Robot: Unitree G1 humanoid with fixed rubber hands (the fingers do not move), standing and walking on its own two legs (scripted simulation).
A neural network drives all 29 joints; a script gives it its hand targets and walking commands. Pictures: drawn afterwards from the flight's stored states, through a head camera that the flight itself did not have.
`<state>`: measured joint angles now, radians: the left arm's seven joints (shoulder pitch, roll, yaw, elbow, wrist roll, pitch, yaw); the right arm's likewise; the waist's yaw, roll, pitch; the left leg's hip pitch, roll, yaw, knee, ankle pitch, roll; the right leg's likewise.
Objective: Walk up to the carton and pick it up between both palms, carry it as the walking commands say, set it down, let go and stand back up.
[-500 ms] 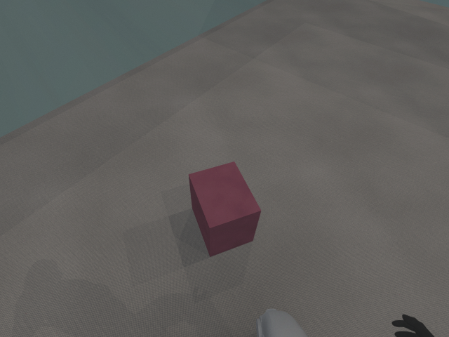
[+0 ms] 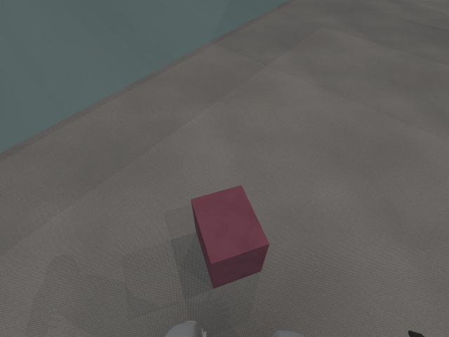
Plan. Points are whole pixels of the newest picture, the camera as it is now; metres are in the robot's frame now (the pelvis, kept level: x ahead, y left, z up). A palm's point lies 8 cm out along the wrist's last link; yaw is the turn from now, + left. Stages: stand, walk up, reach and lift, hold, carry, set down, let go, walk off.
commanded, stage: walk up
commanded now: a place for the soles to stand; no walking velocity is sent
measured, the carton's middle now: (227, 236) +0.57 +0.02 -0.60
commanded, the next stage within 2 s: none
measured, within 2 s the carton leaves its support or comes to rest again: neither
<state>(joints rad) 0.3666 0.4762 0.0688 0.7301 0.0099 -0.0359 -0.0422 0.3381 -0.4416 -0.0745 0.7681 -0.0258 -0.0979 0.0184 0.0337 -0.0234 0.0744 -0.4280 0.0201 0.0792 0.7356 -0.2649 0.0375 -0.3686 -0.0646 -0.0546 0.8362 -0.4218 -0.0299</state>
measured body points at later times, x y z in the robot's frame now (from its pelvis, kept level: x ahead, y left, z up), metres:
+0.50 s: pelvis +0.05 -0.03 +0.00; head +0.07 -0.05 +0.45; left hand +0.17 +0.29 -0.09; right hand +0.14 -0.35 -0.12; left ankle +0.08 +0.11 -0.71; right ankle +0.09 -0.16 -0.71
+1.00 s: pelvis +0.06 -0.03 +0.03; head +0.07 -0.02 +0.48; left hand +0.17 +0.28 -0.09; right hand +0.15 -0.35 -0.09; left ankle +0.08 +0.11 -0.71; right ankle +0.09 -0.16 -0.71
